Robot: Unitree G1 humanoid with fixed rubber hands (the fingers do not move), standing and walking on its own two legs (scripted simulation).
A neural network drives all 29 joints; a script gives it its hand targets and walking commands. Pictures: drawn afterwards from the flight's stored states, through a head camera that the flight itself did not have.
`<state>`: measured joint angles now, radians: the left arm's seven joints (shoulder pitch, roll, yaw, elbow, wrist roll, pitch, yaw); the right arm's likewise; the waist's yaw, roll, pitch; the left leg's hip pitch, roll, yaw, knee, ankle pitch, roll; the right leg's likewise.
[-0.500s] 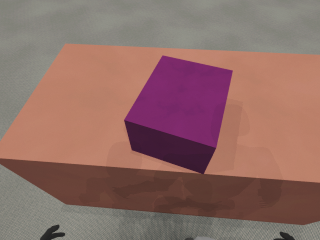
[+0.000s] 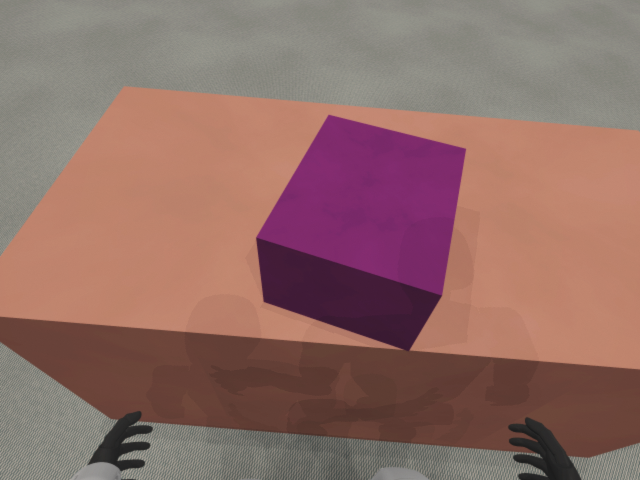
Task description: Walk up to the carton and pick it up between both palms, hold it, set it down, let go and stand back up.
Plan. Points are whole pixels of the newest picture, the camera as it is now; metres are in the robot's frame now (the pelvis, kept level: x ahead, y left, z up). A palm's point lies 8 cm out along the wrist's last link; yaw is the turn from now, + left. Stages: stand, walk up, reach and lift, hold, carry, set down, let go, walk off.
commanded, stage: reach and lift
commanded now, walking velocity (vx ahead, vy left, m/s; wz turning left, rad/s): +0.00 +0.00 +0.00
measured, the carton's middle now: (365, 224) +0.50 -0.07 -0.02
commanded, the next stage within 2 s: none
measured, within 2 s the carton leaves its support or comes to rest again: neither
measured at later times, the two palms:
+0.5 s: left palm (113, 420) +0.20 +0.27 -0.05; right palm (534, 449) +0.16 -0.25 -0.05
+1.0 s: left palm (102, 419) +0.20 +0.27 -0.03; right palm (514, 438) +0.17 -0.22 -0.03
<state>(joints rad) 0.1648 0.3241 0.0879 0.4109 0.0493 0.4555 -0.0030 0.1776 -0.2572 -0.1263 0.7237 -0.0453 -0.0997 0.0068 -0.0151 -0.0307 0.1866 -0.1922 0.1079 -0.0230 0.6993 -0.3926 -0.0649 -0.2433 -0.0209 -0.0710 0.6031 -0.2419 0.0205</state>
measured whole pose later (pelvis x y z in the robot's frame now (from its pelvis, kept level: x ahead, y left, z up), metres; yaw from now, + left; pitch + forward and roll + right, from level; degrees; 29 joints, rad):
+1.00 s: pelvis +0.04 +0.03 +0.02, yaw -2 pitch -7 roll -3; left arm 0.32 0.34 -0.06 0.38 -0.21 -0.13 -0.10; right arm 0.30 -0.13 -0.13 0.59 0.15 -0.38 -0.09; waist 0.02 0.02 0.12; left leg -0.01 0.08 0.03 0.49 -0.35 -0.02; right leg -0.04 -0.02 0.00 0.33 -0.16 0.05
